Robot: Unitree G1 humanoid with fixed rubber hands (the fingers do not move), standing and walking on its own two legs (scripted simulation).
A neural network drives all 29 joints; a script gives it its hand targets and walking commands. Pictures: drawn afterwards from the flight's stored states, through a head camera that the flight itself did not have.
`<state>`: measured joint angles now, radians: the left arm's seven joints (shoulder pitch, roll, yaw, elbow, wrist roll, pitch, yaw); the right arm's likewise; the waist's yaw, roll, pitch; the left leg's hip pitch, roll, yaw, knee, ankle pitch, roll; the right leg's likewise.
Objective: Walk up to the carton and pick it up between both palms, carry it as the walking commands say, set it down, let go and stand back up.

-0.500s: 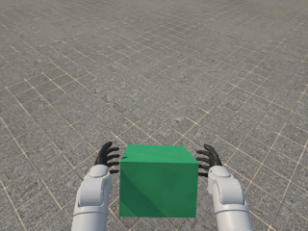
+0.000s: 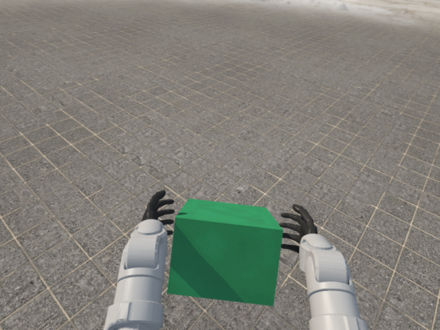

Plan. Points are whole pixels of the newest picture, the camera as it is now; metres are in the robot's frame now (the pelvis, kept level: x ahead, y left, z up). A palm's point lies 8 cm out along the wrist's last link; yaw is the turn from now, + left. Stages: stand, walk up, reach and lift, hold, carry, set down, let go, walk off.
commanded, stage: hold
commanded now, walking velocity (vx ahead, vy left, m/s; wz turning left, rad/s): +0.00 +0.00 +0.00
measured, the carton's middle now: (224, 243) +0.34 -0.06 -0.07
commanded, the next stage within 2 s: set down in 0.42 s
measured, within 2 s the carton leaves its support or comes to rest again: neither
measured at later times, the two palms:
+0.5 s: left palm (147, 238) +0.29 +0.10 +0.06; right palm (302, 245) +0.25 -0.19 +0.04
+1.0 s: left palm (161, 248) +0.33 +0.09 -0.04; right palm (297, 254) +0.27 -0.21 -0.03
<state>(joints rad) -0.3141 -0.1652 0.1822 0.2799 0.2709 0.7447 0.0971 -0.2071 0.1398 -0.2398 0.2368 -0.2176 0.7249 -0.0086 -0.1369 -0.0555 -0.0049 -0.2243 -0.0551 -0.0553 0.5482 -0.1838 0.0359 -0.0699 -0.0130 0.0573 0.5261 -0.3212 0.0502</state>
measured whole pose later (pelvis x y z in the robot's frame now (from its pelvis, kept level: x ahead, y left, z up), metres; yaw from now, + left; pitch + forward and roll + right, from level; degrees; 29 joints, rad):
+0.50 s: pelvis -0.04 -0.02 -0.01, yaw +0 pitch -11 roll -2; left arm -0.56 -0.11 0.33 0.69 0.34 0.64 0.05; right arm -0.45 0.15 -0.36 0.62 -0.26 0.66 -0.16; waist -0.07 -0.03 0.01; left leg -0.26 -0.06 -0.15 0.64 -0.23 0.00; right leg -0.12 0.05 0.05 0.64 -0.36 0.01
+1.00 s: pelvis +0.01 +0.00 -0.01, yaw -5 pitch +3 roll -1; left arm -0.35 -0.18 0.30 0.59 0.31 0.40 0.08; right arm -0.34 0.12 -0.38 0.62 -0.25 0.41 -0.06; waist -0.06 -0.04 0.00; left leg -0.46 -0.07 -0.06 0.64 -0.22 0.03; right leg -0.35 0.04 0.16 0.65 -0.35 0.04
